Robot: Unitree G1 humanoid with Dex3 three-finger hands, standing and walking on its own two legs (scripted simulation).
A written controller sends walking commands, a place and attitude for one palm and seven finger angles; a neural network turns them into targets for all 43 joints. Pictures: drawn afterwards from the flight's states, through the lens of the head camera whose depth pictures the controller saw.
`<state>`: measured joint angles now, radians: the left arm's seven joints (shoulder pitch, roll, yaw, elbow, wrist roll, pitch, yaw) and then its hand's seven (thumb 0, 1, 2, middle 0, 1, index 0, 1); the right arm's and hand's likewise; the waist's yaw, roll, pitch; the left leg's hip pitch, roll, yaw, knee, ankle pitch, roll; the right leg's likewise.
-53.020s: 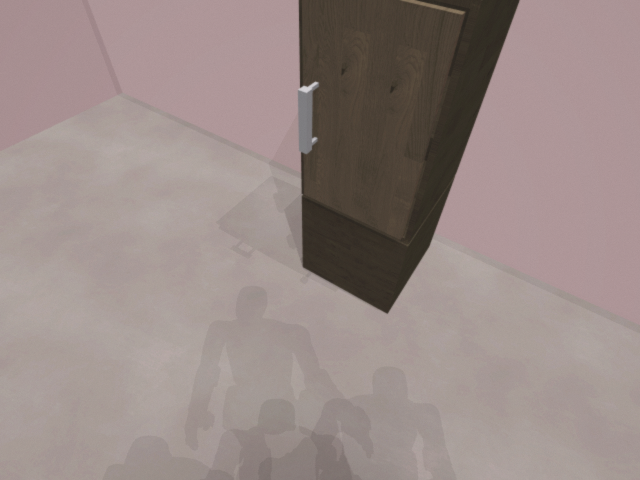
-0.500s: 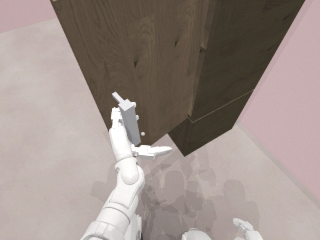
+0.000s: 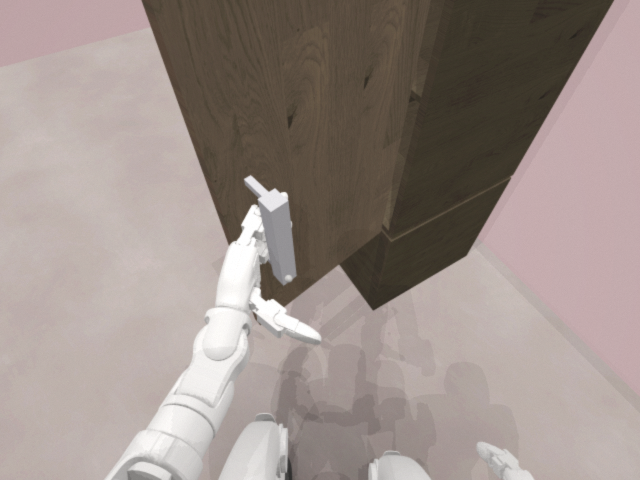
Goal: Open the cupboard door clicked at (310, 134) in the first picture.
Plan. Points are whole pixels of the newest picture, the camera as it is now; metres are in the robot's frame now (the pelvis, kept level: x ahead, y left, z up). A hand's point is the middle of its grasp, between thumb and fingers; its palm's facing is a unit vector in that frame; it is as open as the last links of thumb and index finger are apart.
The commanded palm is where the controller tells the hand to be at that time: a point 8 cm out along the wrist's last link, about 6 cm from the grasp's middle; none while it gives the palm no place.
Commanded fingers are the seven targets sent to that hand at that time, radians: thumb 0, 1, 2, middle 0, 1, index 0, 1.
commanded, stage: slide the hand sideways off the handle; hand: left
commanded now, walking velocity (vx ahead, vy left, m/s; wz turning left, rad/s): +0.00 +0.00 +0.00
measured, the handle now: (270, 233) +0.42 +0.08 +0.05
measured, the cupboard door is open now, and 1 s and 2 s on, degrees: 100 100 100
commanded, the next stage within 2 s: draw the hand back to the body in 0.98 s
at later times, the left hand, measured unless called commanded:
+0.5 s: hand (270, 322) +0.30 +0.07 +0.04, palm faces -0.10 -0.99 -0.01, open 16.4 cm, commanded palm +0.28 +0.13 +0.04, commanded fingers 0.00 -0.50 0.30 -0.15 -0.30 -0.15 -0.30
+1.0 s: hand (237, 348) +0.26 +0.11 +0.04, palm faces -0.06 -1.00 -0.05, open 16.3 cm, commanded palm +0.25 +0.16 +0.04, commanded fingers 0.00 -0.50 0.30 -0.15 -0.30 -0.15 -0.30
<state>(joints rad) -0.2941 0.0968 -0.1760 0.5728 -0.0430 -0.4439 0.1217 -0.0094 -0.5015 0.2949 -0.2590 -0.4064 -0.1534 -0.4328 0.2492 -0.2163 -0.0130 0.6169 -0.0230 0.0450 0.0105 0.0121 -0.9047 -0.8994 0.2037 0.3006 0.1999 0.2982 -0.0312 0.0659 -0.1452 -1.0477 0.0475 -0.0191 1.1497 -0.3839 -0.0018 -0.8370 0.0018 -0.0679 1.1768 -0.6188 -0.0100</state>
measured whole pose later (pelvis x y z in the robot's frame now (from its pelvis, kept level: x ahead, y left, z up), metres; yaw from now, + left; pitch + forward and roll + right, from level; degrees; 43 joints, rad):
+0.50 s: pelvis +0.02 +0.00 +0.00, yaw -1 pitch +16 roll -1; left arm 0.11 0.08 -0.16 0.20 -0.05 -0.44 0.04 -0.01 -0.50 0.29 -0.13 -0.31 -0.13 -0.29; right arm 0.21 -0.21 0.00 0.50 -0.01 0.07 0.03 0.01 -0.90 -0.90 0.20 0.30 0.20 0.30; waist 0.01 0.04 -0.15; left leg -1.02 0.05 0.01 1.16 -0.42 0.00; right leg -0.82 0.00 -0.04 1.19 -0.65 -0.01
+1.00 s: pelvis +0.01 -0.02 -0.01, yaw +0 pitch +16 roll -1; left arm 0.25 0.16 -0.01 0.09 -0.17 -0.45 -0.12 -0.01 -0.50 0.29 -0.15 -0.30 -0.15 -0.30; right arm 0.21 -0.23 0.00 0.51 0.00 0.01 -0.04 0.01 -0.90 -0.90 0.20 0.30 0.20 0.30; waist 0.00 0.05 -0.16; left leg -1.04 0.07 -0.02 1.19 -0.42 -0.03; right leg -0.85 0.02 -0.07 1.23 -0.66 -0.04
